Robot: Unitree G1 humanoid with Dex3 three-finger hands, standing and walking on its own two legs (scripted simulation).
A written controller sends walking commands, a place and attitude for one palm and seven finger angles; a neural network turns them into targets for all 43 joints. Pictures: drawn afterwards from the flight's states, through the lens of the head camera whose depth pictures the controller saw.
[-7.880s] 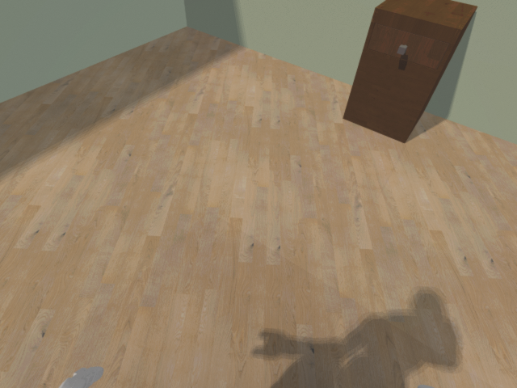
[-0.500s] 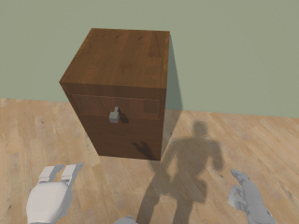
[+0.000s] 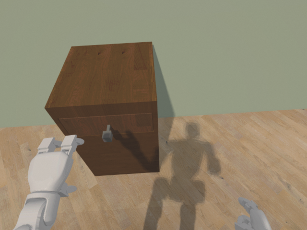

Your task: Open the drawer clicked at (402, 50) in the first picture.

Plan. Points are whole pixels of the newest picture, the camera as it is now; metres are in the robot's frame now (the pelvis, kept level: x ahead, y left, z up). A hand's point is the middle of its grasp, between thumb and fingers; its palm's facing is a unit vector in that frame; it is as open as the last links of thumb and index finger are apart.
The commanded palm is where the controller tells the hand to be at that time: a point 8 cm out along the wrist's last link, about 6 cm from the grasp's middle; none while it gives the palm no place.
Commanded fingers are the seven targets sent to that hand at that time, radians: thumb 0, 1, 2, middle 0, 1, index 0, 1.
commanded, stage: raise the hand with hooked fingers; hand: left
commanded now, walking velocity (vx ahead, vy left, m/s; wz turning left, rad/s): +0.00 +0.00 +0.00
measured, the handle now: (107, 132) +0.51 +0.26 -0.19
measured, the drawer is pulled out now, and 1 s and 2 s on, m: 0.00 0.00 0.00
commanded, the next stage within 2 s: move the hooked fingers above the handle in 0.86 s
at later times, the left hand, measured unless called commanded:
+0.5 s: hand (43, 137) +0.30 +0.30 +0.10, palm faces +0.07 -0.08 -0.99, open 13.8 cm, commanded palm +0.27 +0.29 +0.15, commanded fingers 0.00 -0.50 0.30 -0.30 -1.20 -0.30 -1.20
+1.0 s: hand (54, 142) +0.29 +0.27 +0.09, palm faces +0.04 -0.10 -0.99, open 13.8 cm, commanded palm +0.27 +0.28 +0.14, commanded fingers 0.00 -0.50 0.30 -0.30 -1.20 -0.30 -1.20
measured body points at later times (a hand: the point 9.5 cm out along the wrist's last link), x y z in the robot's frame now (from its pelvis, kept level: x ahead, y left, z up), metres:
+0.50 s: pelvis -0.01 +0.05 +0.02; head +0.00 +0.03 +0.47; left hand +0.29 +0.30 +0.15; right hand +0.19 -0.15 -0.08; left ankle -0.01 +0.11 -0.71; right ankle -0.02 -0.09 -0.71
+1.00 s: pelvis -0.01 +0.03 +0.02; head +0.01 +0.00 +0.47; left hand +0.28 +0.28 +0.14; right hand +0.18 -0.20 -0.09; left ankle -0.01 +0.11 -0.71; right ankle -0.02 -0.09 -0.71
